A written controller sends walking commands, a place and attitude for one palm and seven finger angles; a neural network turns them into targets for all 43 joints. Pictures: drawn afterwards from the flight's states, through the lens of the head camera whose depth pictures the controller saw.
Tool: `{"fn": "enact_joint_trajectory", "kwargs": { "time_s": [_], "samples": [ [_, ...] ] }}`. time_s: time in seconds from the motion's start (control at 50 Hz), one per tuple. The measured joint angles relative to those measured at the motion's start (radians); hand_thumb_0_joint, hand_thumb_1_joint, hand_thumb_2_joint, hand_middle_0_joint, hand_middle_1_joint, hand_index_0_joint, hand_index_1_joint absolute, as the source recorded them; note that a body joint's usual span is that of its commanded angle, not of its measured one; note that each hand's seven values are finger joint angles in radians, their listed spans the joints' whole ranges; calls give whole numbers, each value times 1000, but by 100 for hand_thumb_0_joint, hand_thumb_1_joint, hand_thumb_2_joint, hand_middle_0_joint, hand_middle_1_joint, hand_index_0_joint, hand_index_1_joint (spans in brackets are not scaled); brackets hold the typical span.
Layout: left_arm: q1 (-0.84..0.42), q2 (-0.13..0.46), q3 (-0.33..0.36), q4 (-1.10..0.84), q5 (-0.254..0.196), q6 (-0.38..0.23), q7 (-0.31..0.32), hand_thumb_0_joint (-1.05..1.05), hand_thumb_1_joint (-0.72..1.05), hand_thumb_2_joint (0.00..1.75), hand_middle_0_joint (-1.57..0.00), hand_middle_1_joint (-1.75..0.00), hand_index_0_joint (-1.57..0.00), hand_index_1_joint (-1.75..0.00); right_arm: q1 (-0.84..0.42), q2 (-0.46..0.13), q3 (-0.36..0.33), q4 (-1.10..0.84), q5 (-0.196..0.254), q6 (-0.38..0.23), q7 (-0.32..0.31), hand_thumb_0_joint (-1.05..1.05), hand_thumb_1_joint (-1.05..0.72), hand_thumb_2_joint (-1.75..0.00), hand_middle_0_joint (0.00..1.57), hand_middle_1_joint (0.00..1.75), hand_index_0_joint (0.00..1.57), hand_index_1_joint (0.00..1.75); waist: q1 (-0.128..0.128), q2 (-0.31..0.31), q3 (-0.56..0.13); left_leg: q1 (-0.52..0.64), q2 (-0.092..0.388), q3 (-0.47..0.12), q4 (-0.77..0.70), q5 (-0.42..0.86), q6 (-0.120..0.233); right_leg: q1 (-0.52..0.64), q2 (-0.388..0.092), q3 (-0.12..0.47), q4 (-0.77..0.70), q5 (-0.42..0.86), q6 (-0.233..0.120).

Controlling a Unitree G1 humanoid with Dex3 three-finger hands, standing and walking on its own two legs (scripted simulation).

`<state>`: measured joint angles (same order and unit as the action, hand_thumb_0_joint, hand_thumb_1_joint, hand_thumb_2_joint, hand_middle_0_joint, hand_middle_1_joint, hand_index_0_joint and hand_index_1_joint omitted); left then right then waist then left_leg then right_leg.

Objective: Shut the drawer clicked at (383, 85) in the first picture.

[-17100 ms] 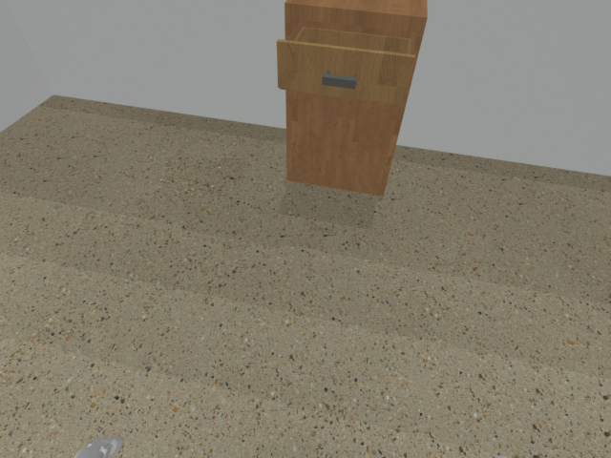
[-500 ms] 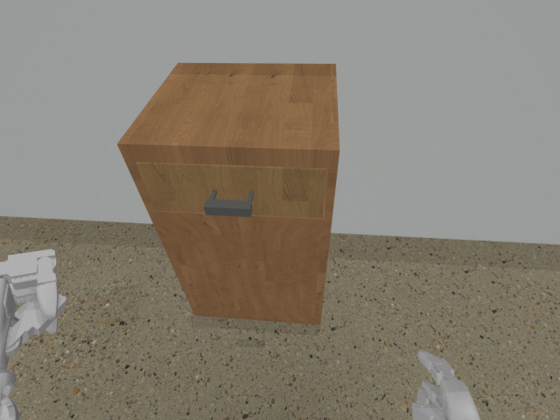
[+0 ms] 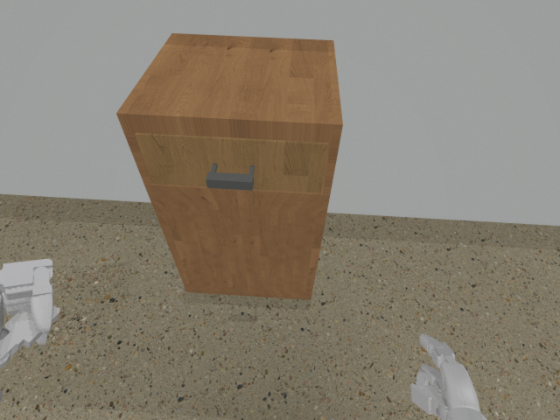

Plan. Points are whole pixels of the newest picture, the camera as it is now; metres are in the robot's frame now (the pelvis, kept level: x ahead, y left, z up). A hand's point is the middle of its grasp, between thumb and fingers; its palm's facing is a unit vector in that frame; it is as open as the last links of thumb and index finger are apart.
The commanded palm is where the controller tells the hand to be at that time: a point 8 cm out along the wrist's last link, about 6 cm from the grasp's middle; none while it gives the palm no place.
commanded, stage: step back with the hand held close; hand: left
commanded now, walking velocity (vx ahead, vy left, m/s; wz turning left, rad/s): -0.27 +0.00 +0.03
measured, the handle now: (231, 174) +0.66 +0.16 -0.08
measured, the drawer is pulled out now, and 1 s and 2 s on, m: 0.00 0.00 0.00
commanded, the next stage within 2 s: stop stepping back and stand still in 0.84 s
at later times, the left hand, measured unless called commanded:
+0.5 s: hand (21, 381) +0.13 +0.24 +0.16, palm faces +0.37 -0.81 -0.46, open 3.2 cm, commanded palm +0.05 +0.28 +0.18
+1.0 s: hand out of the picture +0.02 +0.16 +0.19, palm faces +0.20 -0.78 -0.59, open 3.2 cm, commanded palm -0.03 +0.22 +0.18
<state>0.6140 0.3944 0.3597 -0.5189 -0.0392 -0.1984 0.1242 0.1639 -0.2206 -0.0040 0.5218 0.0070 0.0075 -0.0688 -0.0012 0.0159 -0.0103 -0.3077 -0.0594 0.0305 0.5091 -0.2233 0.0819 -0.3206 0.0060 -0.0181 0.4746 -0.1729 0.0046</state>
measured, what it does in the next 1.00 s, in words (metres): walks backwards: right foot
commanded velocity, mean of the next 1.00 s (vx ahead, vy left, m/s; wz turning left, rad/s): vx -0.32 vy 0.01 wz -0.01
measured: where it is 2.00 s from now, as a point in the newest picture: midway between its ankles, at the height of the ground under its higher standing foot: outside the picture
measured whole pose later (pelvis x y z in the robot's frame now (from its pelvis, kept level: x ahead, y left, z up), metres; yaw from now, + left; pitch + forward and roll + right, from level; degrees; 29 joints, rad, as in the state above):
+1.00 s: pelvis -0.17 -0.06 -0.01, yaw -2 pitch +2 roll -2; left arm 0.69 0.55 0.51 -0.73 -0.08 -0.35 0.07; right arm 0.15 -0.17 0.03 0.58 0.02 -0.06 -0.05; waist -0.01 -0.03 0.04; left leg -0.55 0.07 0.04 0.51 -0.06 0.03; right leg -0.02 0.08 -0.01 0.45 -0.46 -0.01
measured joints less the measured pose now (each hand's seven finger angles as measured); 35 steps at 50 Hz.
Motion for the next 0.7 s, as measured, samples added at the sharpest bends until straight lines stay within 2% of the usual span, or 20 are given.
{"fn": "enact_joint_trajectory", "kwargs": {
  "time_s": [0.08, 0.18, 0.3, 0.42, 0.5, 0.56, 0.62, 0.66, 0.7],
  "samples": [
    [-6, -13, -1, -1, 21, -7, 2, 1, 89, 90, -141, -160, -140, -160, 13, 2, 9, -10, -3, -16, -1, 1, -90, -90, 20, 30, 21, 30, 6, -8, 7, -33, -1, 1, 39, 0, 6, -30, 0, 0, 35, 1, 4],
    [-39, -16, 9, -29, 47, -20, 5, 2, 89, 90, -141, -160, -141, -160, 48, 2, 10, -3, -12, -39, -6, 1, -90, -90, 21, 30, 21, 30, -1, -20, 23, -77, -8, -20, 96, -5, 5, -52, 22, 50, 99, -35, 13],
    [-42, -11, 45, -67, 51, -55, 6, 2, 88, 90, -141, -160, -141, -160, 56, 1, 2, 19, -16, -52, 3, 2, -90, -90, 21, 30, 21, 30, -1, -17, 42, -123, 10, -16, 156, -22, 0, -89, 38, 48, 138, -27, 1],
    [-43, -4, 35, -81, 36, -85, 9, 1, 88, 90, -141, -160, -141, -160, 57, -4, -16, 42, -20, -52, 16, 2, -90, -90, 21, 30, 21, 30, -26, -26, 39, -170, 14, -18, 179, -85, -19, -115, 35, 39, 112, 9, -2],
    [-25, 17, 42, -89, 33, -100, 20, 1, 88, 90, -141, -160, -141, -160, 56, -7, -20, 46, -18, -51, 15, 2, -90, -90, 21, 30, 21, 30, -45, -38, 44, -186, 18, -13, 153, -21, -8, -133, 33, 36, 99, 23, 4],
    [-22, 39, 59, -86, 50, -99, 18, 1, 88, 90, -141, -160, -141, -160, 67, -4, -25, 45, -22, -69, 4, 2, -90, -90, 20, 30, 21, 30, -59, -15, 46, -197, 38, -27, 134, 73, 5, -143, 72, 54, 254, -58, 17],
    [-15, 47, 83, -90, 54, -98, 17, 1, 88, 90, -141, -160, -141, -160, 81, 16, -28, 67, -29, -87, 6, 2, -91, -90, 20, 30, 21, 30, -46, 2, 4, -217, 58, -45, 98, 84, 0, -82, 109, 65, 422, -165, 19],
    [4, 41, 99, -102, 40, -103, 22, 1, 88, 90, -141, -160, -141, -160, 84, 31, -22, 80, -35, -102, 11, 2, -91, -90, 20, 30, 21, 30, -30, 2, -36, -234, 74, -42, 50, 121, -9, 5, 106, 54, 403, -236, 14],
    [24, 30, 102, -115, 15, -107, 25, 1, 88, 90, -141, -160, -141, -160, 71, 49, -13, 94, -41, -121, 19, 2, -90, -90, 20, 30, 21, 30, -9, -14, -67, -249, 84, -26, -14, 164, -22, 95, 84, 43, 302, -307, 5]
  ]
}}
